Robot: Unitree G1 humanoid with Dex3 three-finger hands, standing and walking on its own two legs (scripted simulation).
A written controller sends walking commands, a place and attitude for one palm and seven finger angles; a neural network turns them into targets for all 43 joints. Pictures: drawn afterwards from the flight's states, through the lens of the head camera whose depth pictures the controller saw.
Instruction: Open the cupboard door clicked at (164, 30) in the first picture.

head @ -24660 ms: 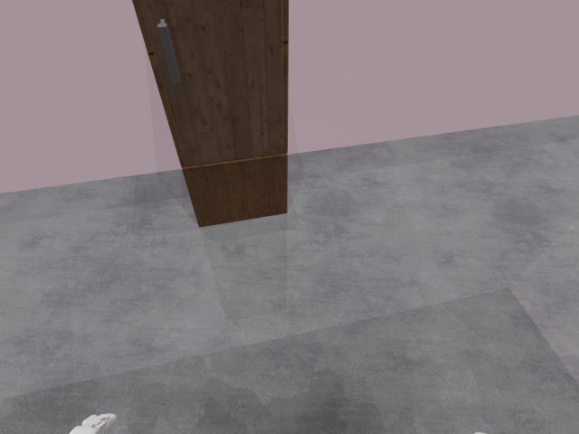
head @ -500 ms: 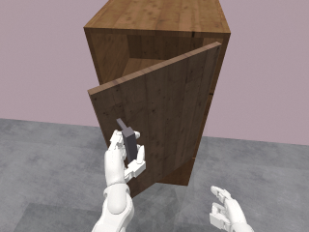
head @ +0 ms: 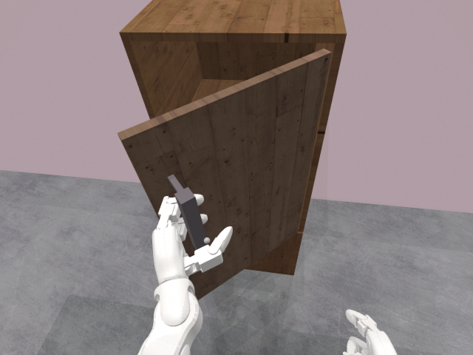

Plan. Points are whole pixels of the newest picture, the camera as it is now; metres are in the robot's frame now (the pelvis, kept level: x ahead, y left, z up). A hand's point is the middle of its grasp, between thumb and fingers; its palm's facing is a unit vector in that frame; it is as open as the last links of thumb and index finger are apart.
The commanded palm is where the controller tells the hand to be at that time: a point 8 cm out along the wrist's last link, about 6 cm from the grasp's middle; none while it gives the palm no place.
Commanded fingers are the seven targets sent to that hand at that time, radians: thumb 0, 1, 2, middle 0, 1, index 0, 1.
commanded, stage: open thumb and fingers to let go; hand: left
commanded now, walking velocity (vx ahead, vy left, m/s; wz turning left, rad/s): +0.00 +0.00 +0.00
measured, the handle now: (187, 214) +0.33 +0.09 +0.08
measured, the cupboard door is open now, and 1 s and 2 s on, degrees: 43 46 46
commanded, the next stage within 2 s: slide the hand sideways off the handle in 0.48 s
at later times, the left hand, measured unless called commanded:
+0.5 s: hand (204, 240) +0.29 +0.06 +0.08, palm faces +0.18 -0.98 +0.00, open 15.3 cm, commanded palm +0.25 +0.10 +0.08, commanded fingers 0.00 -0.50 0.30 -0.15 -0.30 -0.15 -0.30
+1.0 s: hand (195, 271) +0.23 +0.07 +0.08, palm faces -0.22 -0.97 +0.03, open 16.3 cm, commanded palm +0.22 +0.13 +0.08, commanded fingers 0.00 -0.50 0.30 -0.15 -0.30 -0.15 -0.30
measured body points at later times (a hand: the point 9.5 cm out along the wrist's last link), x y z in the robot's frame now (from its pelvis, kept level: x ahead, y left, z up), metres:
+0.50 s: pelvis +0.00 +0.03 +0.00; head +0.01 +0.01 +0.45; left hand +0.27 +0.11 +0.08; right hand +0.18 -0.19 -0.09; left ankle +0.02 +0.16 -0.70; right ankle -0.02 -0.04 -0.70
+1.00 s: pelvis -0.01 +0.06 -0.01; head +0.01 +0.05 +0.44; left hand +0.24 +0.12 +0.08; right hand +0.15 -0.16 -0.09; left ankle +0.02 +0.16 -0.70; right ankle -0.02 -0.04 -0.70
